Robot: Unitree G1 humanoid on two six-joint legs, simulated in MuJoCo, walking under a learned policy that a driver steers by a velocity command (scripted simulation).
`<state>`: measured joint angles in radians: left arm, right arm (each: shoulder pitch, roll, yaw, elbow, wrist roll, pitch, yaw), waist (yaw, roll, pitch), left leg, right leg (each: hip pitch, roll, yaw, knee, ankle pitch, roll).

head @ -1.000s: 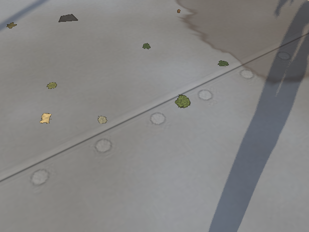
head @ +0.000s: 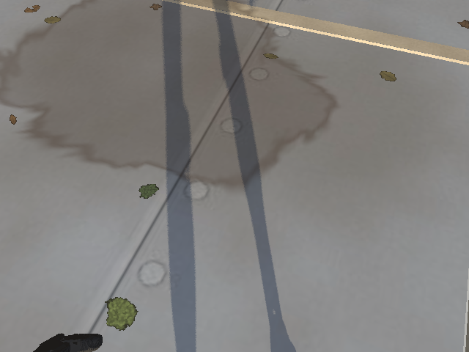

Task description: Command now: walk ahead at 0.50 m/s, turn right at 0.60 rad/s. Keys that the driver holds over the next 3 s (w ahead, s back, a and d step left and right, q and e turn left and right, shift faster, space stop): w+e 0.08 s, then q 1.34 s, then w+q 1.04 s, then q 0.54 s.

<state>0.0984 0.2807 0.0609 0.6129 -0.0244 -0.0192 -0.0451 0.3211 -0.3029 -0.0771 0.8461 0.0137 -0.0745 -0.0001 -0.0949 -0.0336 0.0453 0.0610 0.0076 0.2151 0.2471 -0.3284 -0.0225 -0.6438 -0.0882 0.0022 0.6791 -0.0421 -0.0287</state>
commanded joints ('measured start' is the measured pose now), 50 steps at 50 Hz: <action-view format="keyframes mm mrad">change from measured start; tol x32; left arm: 1 -64 81 26 -105 3 -11 -13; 4 321 215 101 -11 1 5 11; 50 127 166 60 106 32 -11 59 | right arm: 1 -31 -206 -51 -53 17 6 -8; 50 -173 -118 -36 -295 4 122 -36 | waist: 1 50 120 2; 6 196 -170 -478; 28 74 -38 -95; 31 51 350 -336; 50 114 116 -171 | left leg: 1 24 277 -57 47 752 140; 3 -20 246 -4 344 987 105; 4 -221 209 5 611 815 65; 5 -686 40 -25 985 -137 -1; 7 -817 38 -288 1167 -220 1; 19 -546 88 -245 550 290 -39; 27 -584 42 -173 383 91 32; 31 67 392 -808 177 1064 444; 50 -437 34 -604 289 72 117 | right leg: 1 62 57 -71 -49 -107 -51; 4 660 122 -32 -134 -77 -154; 6 1058 -310 810 -324 -16 -412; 13 435 -149 123 -404 561 -246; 28 616 -164 -79 -141 521 -121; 32 44 137 109 639 -646 70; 50 504 -23 175 -335 -140 7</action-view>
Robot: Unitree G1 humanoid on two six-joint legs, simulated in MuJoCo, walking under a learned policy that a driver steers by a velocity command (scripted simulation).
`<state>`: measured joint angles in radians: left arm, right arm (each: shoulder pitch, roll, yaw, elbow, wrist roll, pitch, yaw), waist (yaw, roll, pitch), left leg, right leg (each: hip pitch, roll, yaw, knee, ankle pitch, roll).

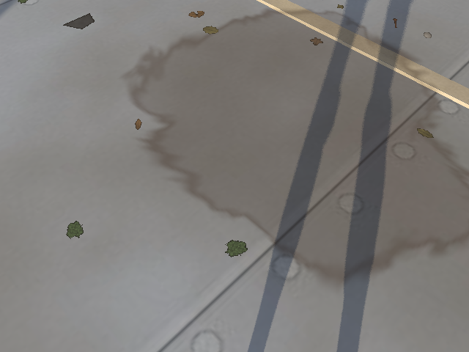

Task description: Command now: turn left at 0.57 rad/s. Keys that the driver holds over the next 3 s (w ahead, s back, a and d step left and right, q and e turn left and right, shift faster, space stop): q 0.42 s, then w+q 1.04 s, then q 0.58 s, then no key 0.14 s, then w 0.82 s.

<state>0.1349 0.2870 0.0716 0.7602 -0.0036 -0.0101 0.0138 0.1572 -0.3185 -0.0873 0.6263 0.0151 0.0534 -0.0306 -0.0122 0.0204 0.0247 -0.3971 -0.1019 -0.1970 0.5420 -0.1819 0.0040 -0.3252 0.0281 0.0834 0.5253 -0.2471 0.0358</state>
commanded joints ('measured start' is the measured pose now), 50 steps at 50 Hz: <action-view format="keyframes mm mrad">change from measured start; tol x32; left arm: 1 63 254 68 -47 33 -8 8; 50 106 101 22 -55 11 -94 -15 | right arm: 1 17 -59 -16 -100 1 -12 -2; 50 109 -100 -12 -65 12 -89 23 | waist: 1 -22 -238 -103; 20 -1 -186 -99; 23 -29 281 -156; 50 52 -139 27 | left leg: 1 -189 -29 19 201 -351 27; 7 -251 58 98 683 -218 -89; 18 4 119 252 137 -185 -53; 22 473 326 -104 -181 382 130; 26 369 365 -277 -318 -366 252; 35 236 258 -157 -329 -168 213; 42 137 230 -270 -205 -222 176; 46 -433 81 3 605 -401 29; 50 -400 181 45 640 -135 9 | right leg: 1 225 -346 346 -239 195 -193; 19 230 -341 -58 -113 410 -212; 24 -435 -66 -35 637 -391 19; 43 199 -41 -14 -100 87 -48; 46 496 -444 682 -316 -542 -272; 50 306 -299 249 -330 -97 -190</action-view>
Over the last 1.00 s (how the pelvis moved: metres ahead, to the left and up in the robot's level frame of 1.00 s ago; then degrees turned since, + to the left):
0.29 -0.05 0.00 19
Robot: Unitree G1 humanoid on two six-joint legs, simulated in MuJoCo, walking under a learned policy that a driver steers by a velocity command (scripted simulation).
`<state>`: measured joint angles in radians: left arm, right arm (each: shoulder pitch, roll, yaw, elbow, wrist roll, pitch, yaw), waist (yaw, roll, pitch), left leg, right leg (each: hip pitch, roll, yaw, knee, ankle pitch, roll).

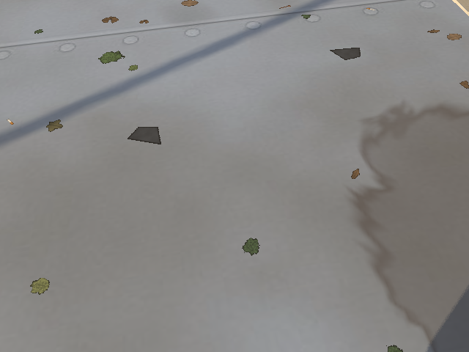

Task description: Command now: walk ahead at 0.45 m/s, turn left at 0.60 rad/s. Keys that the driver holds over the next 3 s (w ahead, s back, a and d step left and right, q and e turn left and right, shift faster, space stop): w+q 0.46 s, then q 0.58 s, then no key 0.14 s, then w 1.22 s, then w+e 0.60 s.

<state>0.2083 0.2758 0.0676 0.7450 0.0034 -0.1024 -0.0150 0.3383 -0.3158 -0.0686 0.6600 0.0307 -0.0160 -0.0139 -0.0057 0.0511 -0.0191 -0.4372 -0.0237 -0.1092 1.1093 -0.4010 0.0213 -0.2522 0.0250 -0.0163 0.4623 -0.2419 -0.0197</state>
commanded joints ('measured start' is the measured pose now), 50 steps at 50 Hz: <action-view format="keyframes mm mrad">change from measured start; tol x32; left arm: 1 32 109 25 -35 6 -4 17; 50 -136 128 5 -135 27 90 46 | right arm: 1 -81 -83 -26 -101 -1 -18 13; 50 -45 -92 -32 -64 -8 83 -34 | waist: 1 44 -175 71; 14 73 -122 114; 20 -98 157 -422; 25 27 -9 -36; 50 -6 -205 -50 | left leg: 1 -344 111 -25 64 116 -13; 17 170 -46 226 -521 269 117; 20 904 365 -765 -754 2 412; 30 147 120 -113 -797 879 241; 40 261 68 -307 -519 498 102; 42 -39 -141 -138 -88 -332 -16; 50 -81 27 61 31 -43 -120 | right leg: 1 210 -280 284 -283 -32 -131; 12 246 -279 -76 -309 326 -119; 17 292 -277 -181 122 978 -63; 18 104 -244 -187 381 828 -29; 19 -342 -85 -165 769 -129 30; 21 -555 -46 130 954 -261 19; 39 -149 4 120 36 191 54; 42 390 -416 480 3 929 -210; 45 246 -373 455 -86 352 -213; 50 46 -253 171 -188 247 -202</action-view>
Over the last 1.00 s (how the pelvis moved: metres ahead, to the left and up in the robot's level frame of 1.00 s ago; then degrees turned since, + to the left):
0.15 0.06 0.01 35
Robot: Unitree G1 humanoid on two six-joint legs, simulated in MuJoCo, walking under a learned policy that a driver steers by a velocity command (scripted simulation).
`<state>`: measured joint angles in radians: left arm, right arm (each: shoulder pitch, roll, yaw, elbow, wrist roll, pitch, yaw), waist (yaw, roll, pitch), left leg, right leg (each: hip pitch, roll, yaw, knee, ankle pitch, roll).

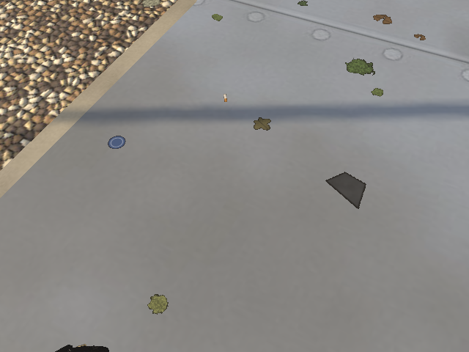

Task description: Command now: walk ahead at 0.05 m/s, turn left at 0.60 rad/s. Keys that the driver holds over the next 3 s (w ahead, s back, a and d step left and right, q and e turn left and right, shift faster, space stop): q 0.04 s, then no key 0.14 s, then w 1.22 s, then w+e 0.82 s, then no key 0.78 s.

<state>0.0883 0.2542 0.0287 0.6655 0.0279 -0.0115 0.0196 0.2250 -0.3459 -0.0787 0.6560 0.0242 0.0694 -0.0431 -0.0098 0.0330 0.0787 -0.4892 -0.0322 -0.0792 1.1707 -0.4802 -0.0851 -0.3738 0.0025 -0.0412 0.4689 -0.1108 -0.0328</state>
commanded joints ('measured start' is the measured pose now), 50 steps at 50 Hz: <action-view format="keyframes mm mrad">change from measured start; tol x16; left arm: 1 -5 154 48 -49 0 0 14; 30 -110 114 33 10 -52 -67 -65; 37 365 357 103 124 -30 -77 -52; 50 216 178 45 122 -36 -83 -28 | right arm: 1 53 -55 -19 -68 -5 -5 -3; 14 163 -209 -41 -29 -48 -38 33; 37 209 26 29 33 -21 -138 30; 50 -101 21 26 -12 -19 -155 52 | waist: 1 8 -185 -162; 11 -28 -149 -182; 13 -36 225 -146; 35 56 56 -90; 37 99 -365 -326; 41 65 -105 -90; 50 50 -92 -18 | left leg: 1 -27 48 35 -69 39 -12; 11 409 17 114 -704 224 120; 14 364 399 -532 -1037 -320 397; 15 350 373 -482 -1052 -300 369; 22 459 244 -178 -1052 121 271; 33 426 304 -134 -976 251 275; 36 235 162 13 -469 445 184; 37 -124 -9 79 -108 39 102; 39 -311 64 -48 86 0 118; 50 -185 143 60 -426 504 66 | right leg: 1 194 -249 186 -194 142 -204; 9 171 -282 136 -165 44 -201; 11 38 -239 94 -127 -222 -122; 13 -306 -11 -121 268 -471 58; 19 -399 -78 67 512 -101 52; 32 -158 -58 37 65 -30 22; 35 170 -12 -3 3 -41 -36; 37 680 -366 621 -136 -295 -237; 39 580 -362 623 -227 -414 -217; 50 257 -172 123 -356 193 -172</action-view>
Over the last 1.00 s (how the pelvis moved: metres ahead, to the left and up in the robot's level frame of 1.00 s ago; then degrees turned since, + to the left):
0.44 0.11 -0.01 37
